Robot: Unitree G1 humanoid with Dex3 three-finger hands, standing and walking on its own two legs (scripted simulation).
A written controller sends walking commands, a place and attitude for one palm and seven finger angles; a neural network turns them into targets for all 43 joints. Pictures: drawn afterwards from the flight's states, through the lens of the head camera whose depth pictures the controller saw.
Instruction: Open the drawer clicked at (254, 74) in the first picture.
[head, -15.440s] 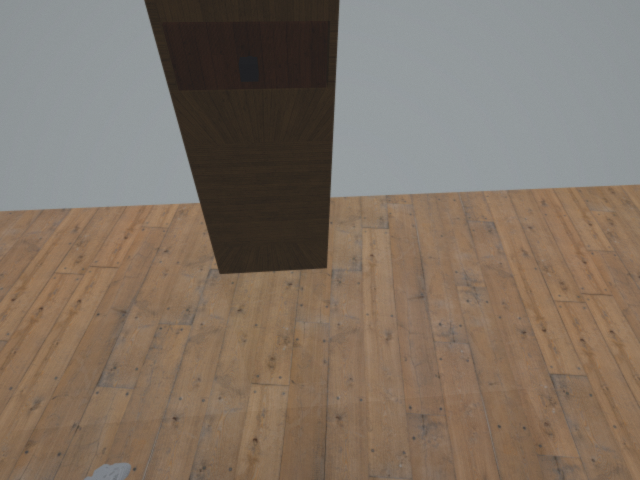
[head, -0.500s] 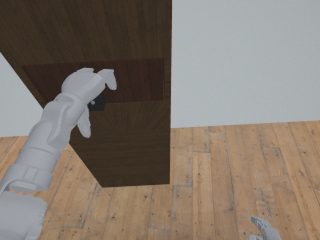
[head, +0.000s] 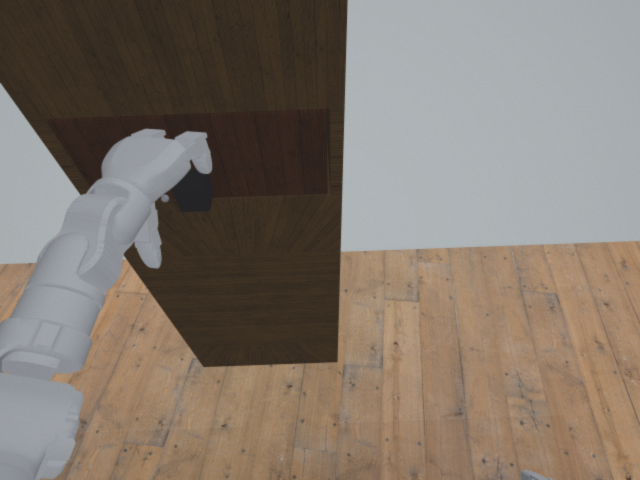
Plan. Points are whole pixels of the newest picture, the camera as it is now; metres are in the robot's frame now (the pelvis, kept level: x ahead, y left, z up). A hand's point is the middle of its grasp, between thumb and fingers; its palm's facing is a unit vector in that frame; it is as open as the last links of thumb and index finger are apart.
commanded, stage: move the hooked fingers above the handle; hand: left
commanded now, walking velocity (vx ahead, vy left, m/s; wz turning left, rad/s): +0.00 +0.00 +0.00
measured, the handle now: (196, 181) +0.49 +0.22 +0.08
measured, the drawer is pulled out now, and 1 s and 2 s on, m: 0.00 0.00 0.00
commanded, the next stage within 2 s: lower the fingers behind the handle in 0.78 s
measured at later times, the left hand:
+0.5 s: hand (145, 192) +0.43 +0.26 +0.12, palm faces -0.13 +0.03 -0.99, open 13.9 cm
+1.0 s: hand (144, 194) +0.43 +0.26 +0.12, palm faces -0.13 +0.00 -0.99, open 13.8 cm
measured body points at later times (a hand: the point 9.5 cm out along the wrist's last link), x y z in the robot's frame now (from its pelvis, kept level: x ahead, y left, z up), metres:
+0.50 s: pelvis +0.00 -0.01 +0.00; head +0.05 -0.03 +0.45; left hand +0.43 +0.26 +0.17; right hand +0.09 -0.27 -0.13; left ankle -0.01 +0.10 -0.74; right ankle -0.02 -0.11 -0.74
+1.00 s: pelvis +0.01 +0.00 +0.00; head +0.04 -0.03 +0.45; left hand +0.43 +0.26 +0.17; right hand +0.13 -0.25 -0.12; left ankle -0.01 +0.10 -0.74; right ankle -0.02 -0.11 -0.74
